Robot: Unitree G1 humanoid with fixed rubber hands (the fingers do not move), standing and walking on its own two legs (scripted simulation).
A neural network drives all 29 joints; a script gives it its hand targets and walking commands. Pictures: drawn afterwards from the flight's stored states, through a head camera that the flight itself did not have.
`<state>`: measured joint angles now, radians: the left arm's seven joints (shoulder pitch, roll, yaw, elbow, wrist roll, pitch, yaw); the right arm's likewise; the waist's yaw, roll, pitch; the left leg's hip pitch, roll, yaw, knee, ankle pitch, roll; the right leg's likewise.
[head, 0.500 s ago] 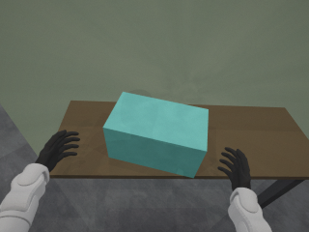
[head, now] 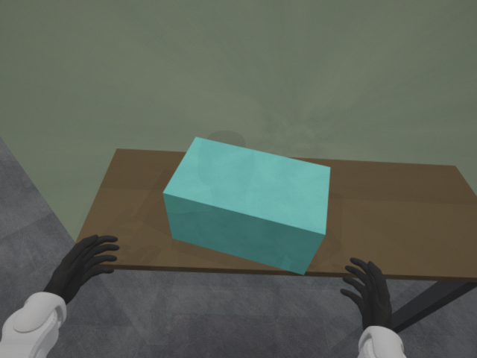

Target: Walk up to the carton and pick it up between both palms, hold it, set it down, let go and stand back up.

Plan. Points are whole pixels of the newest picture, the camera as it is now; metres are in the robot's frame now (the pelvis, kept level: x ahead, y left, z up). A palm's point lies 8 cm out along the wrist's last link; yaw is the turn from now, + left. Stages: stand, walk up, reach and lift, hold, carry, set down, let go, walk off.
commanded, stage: set down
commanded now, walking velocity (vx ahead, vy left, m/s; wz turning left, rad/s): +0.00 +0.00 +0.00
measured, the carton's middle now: (248, 204) +0.42 +0.01 +0.00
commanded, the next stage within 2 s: let go in 0.96 s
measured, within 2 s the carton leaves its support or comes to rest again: neither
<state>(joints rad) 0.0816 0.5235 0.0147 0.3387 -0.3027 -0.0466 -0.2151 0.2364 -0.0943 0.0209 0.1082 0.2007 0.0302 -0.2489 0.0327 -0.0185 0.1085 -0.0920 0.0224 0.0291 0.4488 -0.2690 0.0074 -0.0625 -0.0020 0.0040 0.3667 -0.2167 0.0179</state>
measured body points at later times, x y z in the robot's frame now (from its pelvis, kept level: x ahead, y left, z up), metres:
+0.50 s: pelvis +0.00 -0.01 +0.00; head +0.02 +0.00 +0.45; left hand +0.21 +0.25 -0.03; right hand +0.21 -0.22 -0.04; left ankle -0.01 +0.11 -0.74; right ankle +0.00 -0.14 -0.74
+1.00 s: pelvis -0.01 -0.02 +0.00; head +0.00 -0.01 +0.45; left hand +0.18 +0.22 -0.07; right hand +0.18 -0.23 -0.07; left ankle -0.01 +0.11 -0.74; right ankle +0.00 -0.14 -0.74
